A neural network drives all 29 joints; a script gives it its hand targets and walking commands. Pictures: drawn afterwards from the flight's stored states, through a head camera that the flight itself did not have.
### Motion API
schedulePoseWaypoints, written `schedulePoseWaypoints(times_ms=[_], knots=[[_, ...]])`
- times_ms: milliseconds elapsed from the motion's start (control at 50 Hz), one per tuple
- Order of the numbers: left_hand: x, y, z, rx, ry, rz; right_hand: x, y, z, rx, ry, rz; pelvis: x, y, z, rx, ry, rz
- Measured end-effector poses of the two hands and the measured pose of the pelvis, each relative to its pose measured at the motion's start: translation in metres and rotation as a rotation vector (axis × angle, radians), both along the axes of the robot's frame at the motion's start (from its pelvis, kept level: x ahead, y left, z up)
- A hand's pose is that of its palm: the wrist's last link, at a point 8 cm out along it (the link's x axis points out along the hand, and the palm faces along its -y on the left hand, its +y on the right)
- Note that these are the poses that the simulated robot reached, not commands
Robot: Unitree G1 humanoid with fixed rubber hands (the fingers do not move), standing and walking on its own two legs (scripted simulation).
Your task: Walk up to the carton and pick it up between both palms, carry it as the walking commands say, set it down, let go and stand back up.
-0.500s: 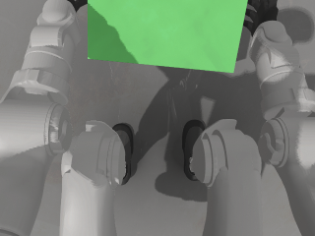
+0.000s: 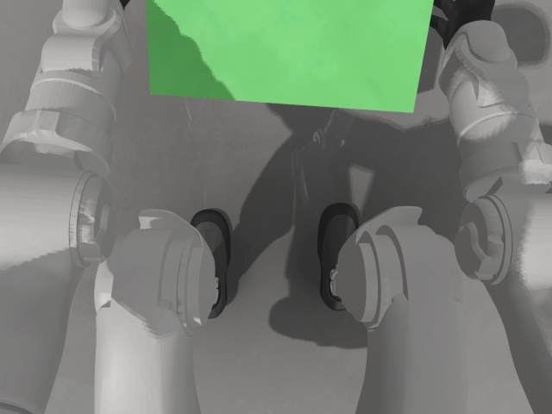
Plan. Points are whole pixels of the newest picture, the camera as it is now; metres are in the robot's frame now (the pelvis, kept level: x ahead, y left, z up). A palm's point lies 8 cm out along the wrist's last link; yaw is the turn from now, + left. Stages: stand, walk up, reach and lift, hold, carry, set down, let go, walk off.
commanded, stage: set down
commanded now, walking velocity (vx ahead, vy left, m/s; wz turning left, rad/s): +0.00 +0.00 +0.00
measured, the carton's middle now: (286, 9) +0.54 -0.02 -0.27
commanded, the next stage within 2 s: let go in 2.00 s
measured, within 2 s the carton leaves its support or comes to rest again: neither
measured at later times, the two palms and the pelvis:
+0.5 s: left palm out of the picture +0.55 +0.20 -0.19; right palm (489, 16) +0.52 -0.24 -0.19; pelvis -0.01 +0.00 +0.00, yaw +0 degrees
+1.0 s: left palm out of the picture +0.56 +0.21 -0.10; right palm out of the picture +0.53 -0.25 -0.10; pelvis -0.02 +0.00 +0.05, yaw +0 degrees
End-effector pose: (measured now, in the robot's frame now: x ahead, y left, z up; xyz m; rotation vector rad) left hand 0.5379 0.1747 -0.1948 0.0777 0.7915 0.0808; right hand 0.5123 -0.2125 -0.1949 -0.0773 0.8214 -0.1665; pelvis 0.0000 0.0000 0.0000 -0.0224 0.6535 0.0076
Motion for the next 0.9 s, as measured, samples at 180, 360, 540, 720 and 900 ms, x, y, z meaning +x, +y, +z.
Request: schedulePoseWaypoints(times_ms=[180,360,540,720,900], knots=[[0.002,0.001,-0.001,0.009,-0.031,0.000,0.008,-0.001,0.003,0.021,-0.052,-0.039,-0.004,-0.001,0.002,0.004,-0.025,0.000],[0.006,0.012,0.003,0.021,-0.040,0.017,0.009,-0.014,0.004,0.002,-0.055,-0.053,-0.006,-0.003,-0.001,0.006,-0.041,-0.002],[0.008,0.024,0.005,0.025,-0.053,0.033,0.008,-0.026,0.004,-0.011,-0.069,-0.059,-0.008,-0.004,-0.001,0.006,-0.062,-0.003],[0.015,0.023,0.020,0.020,-0.101,0.022,0.013,-0.028,0.020,-0.012,-0.115,-0.061,-0.010,-0.004,0.001,0.005,-0.095,-0.010],[0.020,0.028,0.072,0.021,-0.137,0.024,0.017,-0.032,0.070,-0.016,-0.151,-0.058,-0.012,-0.004,0.029,0.009,-0.124,-0.014]])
